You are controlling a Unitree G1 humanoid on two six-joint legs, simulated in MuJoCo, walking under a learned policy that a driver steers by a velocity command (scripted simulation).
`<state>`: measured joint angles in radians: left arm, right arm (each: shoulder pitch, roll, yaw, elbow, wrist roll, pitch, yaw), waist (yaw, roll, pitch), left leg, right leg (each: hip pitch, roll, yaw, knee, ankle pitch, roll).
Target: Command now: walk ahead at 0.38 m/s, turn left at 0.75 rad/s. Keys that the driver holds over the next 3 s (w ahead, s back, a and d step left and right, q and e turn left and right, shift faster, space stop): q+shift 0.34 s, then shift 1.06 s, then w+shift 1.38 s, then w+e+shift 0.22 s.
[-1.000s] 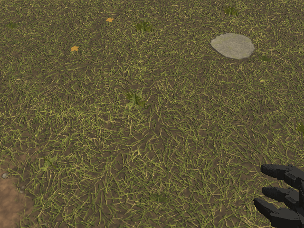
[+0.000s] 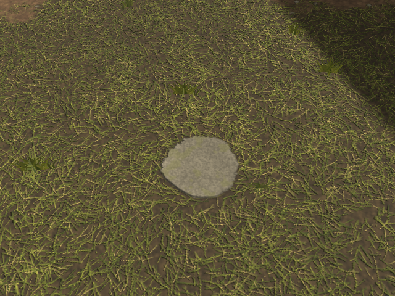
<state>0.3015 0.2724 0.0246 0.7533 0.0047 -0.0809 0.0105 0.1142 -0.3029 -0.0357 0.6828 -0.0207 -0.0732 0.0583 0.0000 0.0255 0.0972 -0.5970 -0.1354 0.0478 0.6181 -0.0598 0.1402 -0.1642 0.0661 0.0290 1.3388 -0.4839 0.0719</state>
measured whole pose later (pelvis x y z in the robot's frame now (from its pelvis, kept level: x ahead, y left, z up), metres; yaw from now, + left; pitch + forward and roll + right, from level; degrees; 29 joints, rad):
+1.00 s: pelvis +0.24 -0.04 +0.04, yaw +29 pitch -1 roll -1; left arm 0.21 0.25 0.03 0.79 0.02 0.00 0.02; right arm 0.23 -0.22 -0.01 0.76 -0.02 0.00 -0.01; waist 0.02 -0.01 0.01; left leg -0.17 -0.03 -0.05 0.52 -0.33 0.02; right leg -0.28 0.01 0.06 0.47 -0.17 0.03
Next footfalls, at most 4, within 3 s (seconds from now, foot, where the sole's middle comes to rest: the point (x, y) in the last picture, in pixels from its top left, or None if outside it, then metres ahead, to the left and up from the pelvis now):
0.38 right None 0.38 -0.11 -0.73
0.78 left None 0.20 0.06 -0.73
1.72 right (248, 267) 0.50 -0.11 -0.73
2.22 left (128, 179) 0.83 0.32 -0.73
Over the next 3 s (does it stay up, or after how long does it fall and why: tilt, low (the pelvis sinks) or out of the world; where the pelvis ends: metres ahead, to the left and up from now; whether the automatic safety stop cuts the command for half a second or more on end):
stays up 1.34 0.40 0.05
